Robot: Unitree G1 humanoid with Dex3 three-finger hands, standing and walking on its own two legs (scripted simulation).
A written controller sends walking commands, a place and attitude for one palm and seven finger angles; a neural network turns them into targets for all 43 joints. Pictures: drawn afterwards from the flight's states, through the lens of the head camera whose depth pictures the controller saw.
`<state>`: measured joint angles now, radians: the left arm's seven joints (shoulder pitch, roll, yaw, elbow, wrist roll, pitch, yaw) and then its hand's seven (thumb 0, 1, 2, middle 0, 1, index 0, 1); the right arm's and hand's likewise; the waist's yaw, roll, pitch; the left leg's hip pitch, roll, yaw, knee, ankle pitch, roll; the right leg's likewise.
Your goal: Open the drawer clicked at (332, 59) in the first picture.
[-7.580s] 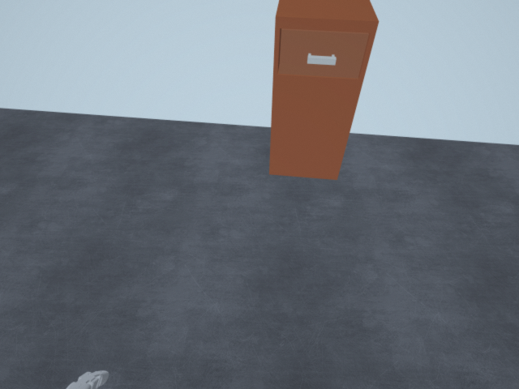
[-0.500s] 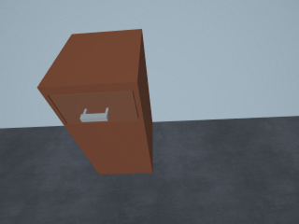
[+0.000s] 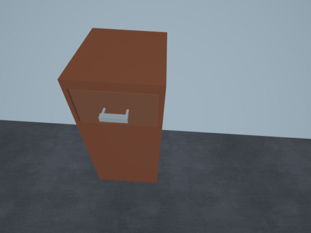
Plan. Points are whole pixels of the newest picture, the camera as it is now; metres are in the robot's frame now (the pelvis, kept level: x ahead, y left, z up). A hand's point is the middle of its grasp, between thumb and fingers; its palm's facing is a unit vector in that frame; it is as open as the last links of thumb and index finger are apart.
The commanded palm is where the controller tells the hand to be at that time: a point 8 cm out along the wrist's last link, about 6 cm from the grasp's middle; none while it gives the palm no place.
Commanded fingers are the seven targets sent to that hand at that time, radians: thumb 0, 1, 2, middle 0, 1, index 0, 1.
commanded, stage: come to a stop and stand still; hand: left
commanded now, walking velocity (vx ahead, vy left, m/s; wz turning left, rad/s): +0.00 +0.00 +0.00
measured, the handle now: (114, 114) +0.54 +0.22 -0.08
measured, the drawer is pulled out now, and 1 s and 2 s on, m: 0.00 0.00 0.00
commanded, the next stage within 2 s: look again from close up in 0.22 s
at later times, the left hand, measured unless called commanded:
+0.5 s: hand out of the picture +0.02 +0.20 -0.18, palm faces +0.01 -0.97 -0.23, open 7.4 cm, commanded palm none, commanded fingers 0.00 0.90 0.90 -0.20 -0.30 -0.20 -0.30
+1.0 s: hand out of the picture -0.07 +0.18 -0.18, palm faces +0.05 -0.98 -0.18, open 7.3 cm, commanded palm none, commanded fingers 0.00 0.90 0.90 -0.20 -0.30 -0.20 -0.30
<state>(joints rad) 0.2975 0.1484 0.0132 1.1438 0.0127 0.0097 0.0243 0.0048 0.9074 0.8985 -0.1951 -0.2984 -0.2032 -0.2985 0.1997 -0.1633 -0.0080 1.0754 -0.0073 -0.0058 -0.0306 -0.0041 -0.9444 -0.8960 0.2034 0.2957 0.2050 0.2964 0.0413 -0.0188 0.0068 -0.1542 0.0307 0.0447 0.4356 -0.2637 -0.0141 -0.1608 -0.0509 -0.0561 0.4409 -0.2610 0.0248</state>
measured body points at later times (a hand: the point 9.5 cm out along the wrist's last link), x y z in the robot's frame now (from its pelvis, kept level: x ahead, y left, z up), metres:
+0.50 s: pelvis +0.00 +0.01 -0.01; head +0.01 +0.01 +0.44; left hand +0.02 +0.25 -0.16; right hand -0.01 -0.22 -0.16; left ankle -0.02 +0.13 -0.74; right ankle -0.02 -0.13 -0.74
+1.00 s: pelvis -0.05 +0.01 +0.00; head -0.06 +0.02 +0.45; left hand -0.07 +0.23 -0.17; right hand -0.03 -0.22 -0.16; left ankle -0.02 +0.13 -0.74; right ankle -0.02 -0.13 -0.74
